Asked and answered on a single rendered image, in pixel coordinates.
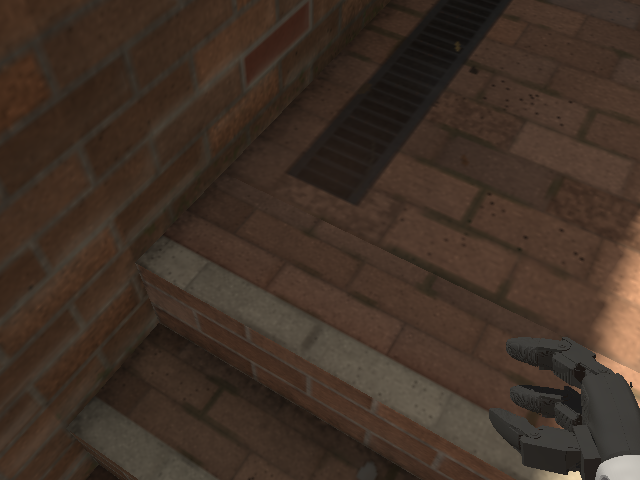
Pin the stairs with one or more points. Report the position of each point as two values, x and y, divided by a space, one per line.
205 397

